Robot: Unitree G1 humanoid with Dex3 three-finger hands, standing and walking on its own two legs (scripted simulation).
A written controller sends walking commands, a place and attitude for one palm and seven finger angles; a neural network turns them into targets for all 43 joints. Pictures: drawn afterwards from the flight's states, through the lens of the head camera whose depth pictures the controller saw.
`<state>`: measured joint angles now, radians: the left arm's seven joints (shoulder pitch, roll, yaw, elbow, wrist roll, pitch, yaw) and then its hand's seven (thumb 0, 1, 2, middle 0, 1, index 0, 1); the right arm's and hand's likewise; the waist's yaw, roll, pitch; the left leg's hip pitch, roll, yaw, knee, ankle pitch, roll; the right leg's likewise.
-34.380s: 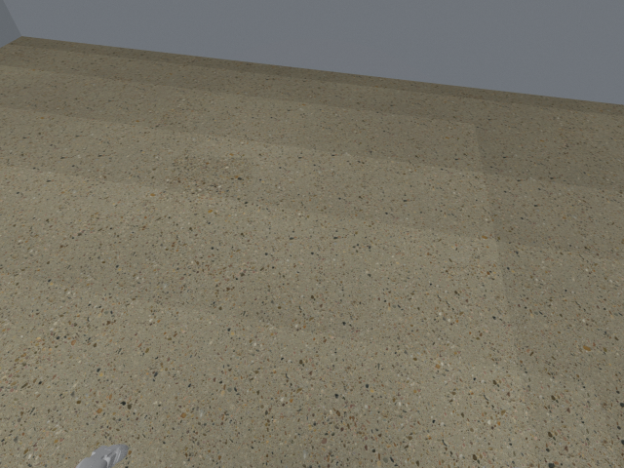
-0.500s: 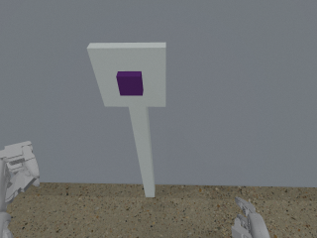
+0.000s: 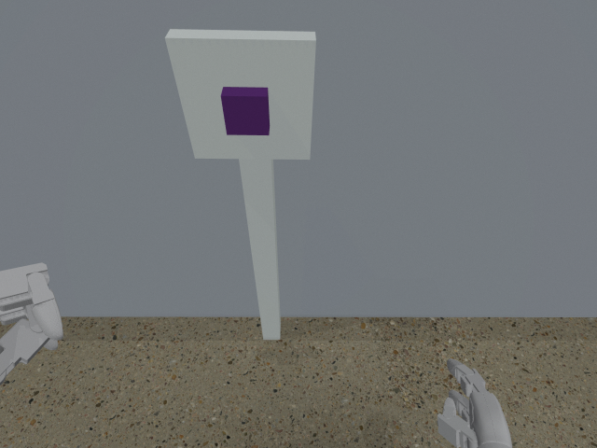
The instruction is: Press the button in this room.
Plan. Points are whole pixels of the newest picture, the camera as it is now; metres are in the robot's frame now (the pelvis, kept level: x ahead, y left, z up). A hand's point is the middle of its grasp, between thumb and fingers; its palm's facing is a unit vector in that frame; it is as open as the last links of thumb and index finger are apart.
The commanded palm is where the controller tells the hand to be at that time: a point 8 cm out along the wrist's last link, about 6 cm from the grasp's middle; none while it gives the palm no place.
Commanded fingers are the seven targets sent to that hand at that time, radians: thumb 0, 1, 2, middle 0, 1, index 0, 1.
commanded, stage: step back with the hand held close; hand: left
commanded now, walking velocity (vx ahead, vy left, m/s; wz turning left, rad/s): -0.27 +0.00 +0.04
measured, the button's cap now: (246, 110) +0.54 +0.13 +0.17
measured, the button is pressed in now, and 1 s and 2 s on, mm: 0 0 0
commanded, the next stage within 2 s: stop stepping back and stand still in 0.50 s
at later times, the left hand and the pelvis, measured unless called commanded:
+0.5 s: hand (25, 407) +0.12 +0.22 +0.18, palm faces +0.34 -0.85 -0.40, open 3.1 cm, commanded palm +0.05 +0.27 +0.19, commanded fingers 0.00 0.90 0.90 -1.30 -1.50 -1.30 -1.50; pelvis -0.09 -0.01 +0.01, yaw -1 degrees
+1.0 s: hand out of the picture +0.01 +0.21 +0.18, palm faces +0.34 -0.88 -0.34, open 3.1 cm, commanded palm -0.05 +0.26 +0.19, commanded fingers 0.00 0.90 0.90 -1.30 -1.50 -1.30 -1.50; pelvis -0.18 -0.02 +0.01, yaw -1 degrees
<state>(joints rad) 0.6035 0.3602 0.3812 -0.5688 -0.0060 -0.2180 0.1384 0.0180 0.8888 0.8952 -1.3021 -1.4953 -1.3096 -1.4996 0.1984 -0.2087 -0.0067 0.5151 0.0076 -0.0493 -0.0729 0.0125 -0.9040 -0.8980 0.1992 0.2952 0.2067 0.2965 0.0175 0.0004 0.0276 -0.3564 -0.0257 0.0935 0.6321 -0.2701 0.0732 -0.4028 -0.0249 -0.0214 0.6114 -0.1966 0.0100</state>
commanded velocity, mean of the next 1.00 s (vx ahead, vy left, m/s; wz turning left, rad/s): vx -0.16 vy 0.03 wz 0.02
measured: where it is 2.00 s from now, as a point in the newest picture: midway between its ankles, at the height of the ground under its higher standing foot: outside the picture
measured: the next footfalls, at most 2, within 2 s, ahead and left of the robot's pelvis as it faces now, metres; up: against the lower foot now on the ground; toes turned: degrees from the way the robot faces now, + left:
right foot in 0.54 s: -0.21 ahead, -0.13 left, +0.00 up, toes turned -2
left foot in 0.74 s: -0.03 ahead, +0.06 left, +0.00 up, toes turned -2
